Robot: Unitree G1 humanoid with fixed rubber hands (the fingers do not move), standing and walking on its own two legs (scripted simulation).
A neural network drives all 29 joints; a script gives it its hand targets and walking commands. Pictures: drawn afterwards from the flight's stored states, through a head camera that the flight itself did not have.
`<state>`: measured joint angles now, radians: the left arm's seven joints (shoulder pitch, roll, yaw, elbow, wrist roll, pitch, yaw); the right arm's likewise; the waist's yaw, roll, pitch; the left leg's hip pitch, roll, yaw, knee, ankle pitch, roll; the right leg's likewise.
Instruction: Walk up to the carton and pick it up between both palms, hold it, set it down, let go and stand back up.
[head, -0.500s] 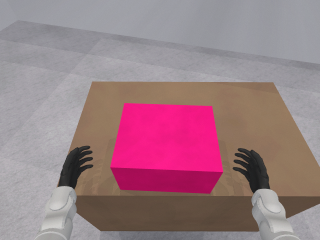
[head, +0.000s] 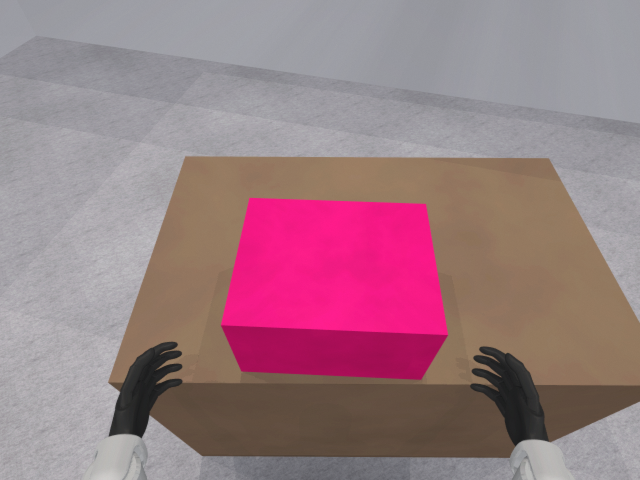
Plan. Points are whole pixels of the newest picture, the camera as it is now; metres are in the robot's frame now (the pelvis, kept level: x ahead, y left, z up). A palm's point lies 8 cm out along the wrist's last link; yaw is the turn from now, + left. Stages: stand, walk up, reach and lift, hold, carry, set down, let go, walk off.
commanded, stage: set down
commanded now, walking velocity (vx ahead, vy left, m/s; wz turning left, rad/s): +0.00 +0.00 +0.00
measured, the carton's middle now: (333, 287) +0.40 +0.02 -0.06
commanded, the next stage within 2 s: let go in 1.04 s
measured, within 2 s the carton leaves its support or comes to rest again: neither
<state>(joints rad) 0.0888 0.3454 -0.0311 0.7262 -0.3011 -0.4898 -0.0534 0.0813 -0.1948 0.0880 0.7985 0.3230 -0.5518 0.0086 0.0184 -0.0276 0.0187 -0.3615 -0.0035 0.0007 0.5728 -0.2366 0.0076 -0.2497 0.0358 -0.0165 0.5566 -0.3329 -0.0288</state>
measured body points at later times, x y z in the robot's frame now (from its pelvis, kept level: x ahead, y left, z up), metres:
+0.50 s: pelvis +0.02 -0.01 +0.01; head +0.02 +0.01 +0.46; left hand +0.20 +0.24 -0.06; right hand +0.20 -0.22 -0.06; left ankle +0.04 +0.11 -0.73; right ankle -0.02 -0.10 -0.73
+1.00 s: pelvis +0.02 -0.01 +0.01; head +0.03 +0.00 +0.46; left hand +0.18 +0.21 -0.08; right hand +0.18 -0.23 -0.08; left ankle +0.04 +0.11 -0.73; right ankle -0.02 -0.10 -0.73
